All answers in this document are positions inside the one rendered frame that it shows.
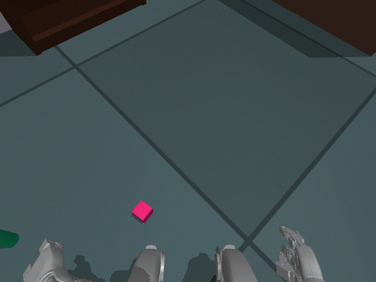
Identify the right robot hand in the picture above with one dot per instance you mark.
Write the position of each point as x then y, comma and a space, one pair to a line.
303, 264

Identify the bookshelf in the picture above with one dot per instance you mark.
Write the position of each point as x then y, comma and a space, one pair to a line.
43, 24

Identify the left robot arm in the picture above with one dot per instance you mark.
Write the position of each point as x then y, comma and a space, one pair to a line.
56, 275

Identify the left robot hand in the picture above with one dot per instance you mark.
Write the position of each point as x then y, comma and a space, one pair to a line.
51, 256

